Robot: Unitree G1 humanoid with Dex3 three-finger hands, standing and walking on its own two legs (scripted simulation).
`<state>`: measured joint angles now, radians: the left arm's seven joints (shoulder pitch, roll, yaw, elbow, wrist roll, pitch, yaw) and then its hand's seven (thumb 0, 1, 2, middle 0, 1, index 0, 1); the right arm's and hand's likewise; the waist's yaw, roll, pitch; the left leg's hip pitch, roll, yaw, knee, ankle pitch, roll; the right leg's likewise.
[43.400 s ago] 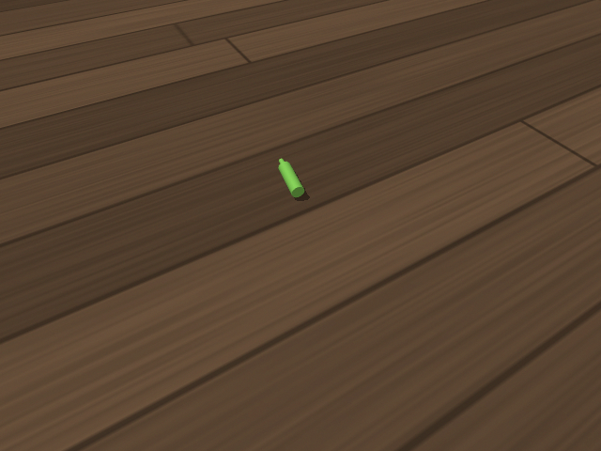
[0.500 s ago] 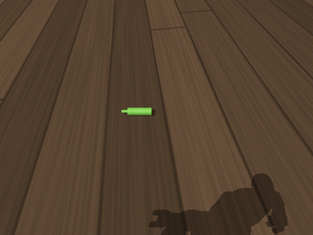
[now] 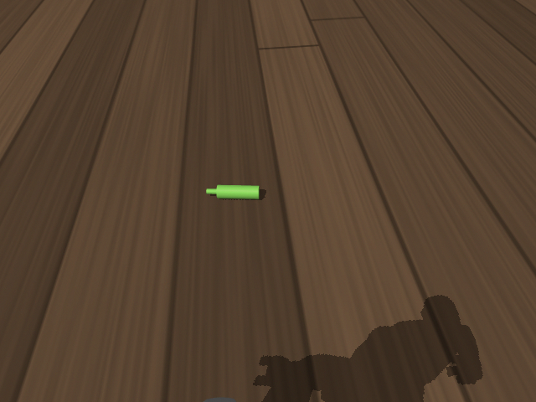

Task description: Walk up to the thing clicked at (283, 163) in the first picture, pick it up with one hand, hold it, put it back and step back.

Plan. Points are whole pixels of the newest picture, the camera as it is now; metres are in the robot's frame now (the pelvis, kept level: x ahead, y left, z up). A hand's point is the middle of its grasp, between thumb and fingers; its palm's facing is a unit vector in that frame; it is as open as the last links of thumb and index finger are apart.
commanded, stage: step back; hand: left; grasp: from above
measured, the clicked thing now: (232, 191) +1.07 +0.22 -0.73
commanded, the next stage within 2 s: stand in 0.32 s
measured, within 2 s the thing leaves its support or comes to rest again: neither
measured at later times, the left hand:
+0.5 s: hand out of the picture +0.12 +0.26 -0.13, palm faces -0.02 -0.94 -0.34, open 7.4 cm
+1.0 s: hand out of the picture +0.07 +0.26 -0.14, palm faces -0.05 -0.94 -0.33, open 7.4 cm
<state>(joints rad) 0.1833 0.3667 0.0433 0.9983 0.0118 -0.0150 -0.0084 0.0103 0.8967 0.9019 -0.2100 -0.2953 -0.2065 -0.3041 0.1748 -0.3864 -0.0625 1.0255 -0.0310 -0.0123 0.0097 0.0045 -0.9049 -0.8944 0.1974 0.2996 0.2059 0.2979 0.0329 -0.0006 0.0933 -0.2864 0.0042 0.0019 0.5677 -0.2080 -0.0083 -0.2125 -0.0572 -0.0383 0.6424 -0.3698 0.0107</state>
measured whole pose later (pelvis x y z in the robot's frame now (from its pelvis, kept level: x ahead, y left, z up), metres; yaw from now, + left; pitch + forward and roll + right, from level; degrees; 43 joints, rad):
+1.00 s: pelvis +0.00 +0.01 +0.02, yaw -2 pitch -3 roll +0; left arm 0.14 0.35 0.01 1.14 0.01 -0.01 -0.02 0.01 0.90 0.90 -0.21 -0.29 -0.20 -0.30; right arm 0.11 -0.35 -0.02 1.16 -0.01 -0.01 0.02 0.00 -0.90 -0.89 0.20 0.30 0.21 0.30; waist 0.00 0.01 0.05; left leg -0.17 0.02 0.03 0.33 -0.12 0.00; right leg -0.07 -0.03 -0.01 0.33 -0.20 0.03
